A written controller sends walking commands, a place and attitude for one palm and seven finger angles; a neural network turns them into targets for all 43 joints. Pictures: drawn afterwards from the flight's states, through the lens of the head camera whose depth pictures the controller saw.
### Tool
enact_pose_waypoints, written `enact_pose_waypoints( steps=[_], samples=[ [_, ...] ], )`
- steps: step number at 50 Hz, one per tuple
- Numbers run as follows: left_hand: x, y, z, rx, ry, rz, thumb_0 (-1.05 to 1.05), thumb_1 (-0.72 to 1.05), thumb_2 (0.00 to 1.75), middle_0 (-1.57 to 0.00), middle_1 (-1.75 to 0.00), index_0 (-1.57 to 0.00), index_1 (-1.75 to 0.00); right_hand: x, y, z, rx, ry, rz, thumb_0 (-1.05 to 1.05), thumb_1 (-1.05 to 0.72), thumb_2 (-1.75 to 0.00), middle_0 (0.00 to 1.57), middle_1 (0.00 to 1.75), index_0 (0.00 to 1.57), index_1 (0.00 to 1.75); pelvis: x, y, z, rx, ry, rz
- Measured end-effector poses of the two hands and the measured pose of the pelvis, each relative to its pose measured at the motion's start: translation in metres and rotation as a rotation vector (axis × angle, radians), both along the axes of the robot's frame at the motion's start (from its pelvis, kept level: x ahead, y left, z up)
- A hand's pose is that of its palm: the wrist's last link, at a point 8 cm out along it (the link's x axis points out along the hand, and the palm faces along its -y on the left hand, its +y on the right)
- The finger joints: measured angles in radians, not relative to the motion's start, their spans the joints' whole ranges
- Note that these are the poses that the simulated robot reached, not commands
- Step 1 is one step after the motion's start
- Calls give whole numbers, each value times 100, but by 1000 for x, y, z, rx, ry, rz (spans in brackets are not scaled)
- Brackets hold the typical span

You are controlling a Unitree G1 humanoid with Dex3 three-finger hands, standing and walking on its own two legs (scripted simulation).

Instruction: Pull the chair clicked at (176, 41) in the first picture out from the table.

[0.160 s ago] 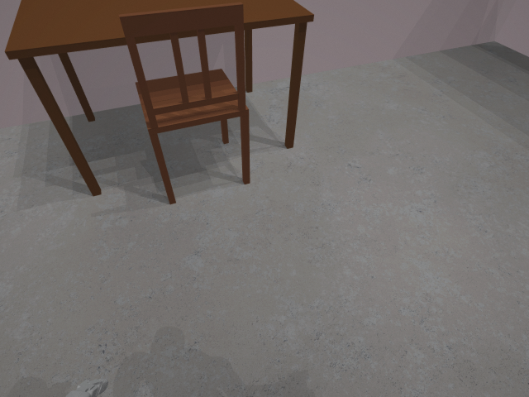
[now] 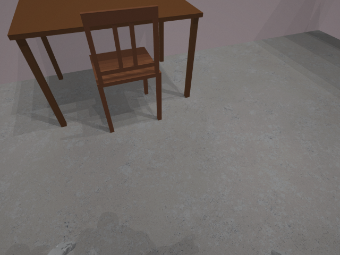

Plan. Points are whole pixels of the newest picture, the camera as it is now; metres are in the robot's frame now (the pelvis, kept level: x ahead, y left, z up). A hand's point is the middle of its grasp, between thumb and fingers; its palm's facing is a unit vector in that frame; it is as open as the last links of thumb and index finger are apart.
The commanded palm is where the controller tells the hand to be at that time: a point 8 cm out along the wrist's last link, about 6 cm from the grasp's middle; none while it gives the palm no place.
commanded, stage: stand and wait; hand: left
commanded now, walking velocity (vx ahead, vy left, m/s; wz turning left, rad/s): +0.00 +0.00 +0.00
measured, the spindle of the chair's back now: (117, 47) +1.20 +0.37 -0.09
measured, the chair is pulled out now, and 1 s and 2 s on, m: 0.00 0.00 0.00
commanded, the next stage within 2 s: look at it before walking up in 0.66 s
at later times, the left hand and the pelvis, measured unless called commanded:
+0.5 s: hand out of the picture +0.05 +0.24 -0.15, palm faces -0.02 -0.94 -0.34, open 7.4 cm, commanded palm none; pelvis -0.01 -0.01 +0.01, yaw +0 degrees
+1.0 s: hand out of the picture +0.05 +0.23 -0.15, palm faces -0.03 -0.94 -0.33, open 7.4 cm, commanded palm none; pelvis -0.02 -0.01 +0.01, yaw +0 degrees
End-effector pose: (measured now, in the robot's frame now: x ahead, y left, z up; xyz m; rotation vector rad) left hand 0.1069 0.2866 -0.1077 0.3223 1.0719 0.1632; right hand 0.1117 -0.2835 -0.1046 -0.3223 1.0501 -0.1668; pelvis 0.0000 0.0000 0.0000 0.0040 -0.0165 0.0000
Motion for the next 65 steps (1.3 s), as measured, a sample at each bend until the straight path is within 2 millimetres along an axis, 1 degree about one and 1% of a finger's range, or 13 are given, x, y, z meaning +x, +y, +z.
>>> enact_pose_waypoints(
  steps=[3, 7, 16, 23, 29, 36, 53, 65],
  samples=[
    [-6, -2, -2, -7, 16, 5, 1, 90, 90, -21, -30, -20, -30, 0, 2, 0, 5, 4, 3, 1, -91, -90, 21, 30, 20, 30, -1, 0, 1, 1, -1, -1],
    [-18, -3, -4, -11, 46, 18, 1, 90, 90, -21, -30, -20, -30, -6, 1, -1, 6, 24, -2, 1, -91, -90, 21, 30, 20, 30, -3, -1, 2, 1, -4, 0],
    [-46, -1, -8, -6, 116, 46, 1, 90, 90, -21, -30, -20, -30, -32, -8, -4, -5, 95, -30, 1, -91, -90, 21, 30, 20, 30, -8, -4, 5, 0, -12, 1],
    [-58, 0, -7, 1, 141, 57, 1, 90, 90, -21, -30, -20, -30, -50, -14, -6, -10, 136, -44, 1, -91, -90, 21, 30, 20, 30, -13, -6, 6, 0, -16, 3],
    [-61, -1, -6, 4, 141, 56, 1, 90, 90, -21, -30, -20, -30, -59, -16, -8, -5, 153, -50, 1, -91, -90, 21, 30, 20, 30, -17, -8, 7, 0, -18, 3],
    [-59, -5, -4, 4, 130, 51, 1, 90, 90, -21, -30, -20, -30, -63, -17, -9, 2, 156, -51, 1, -91, -90, 21, 30, 20, 30, -19, -10, 7, 1, -18, 4],
    [-58, -12, -6, -6, 133, 45, 1, 90, 90, -21, -30, -20, -30, -65, -21, -8, 2, 164, -55, 1, -91, -90, 21, 30, 20, 30, -20, -14, 8, 0, -13, 1],
    [-58, -12, -5, -4, 138, 49, 1, 90, 90, -21, -30, -20, -30, -60, -21, -7, 0, 159, -54, 1, -91, -90, 21, 30, 20, 30, -17, -15, 9, -1, -14, 0]
  ],
)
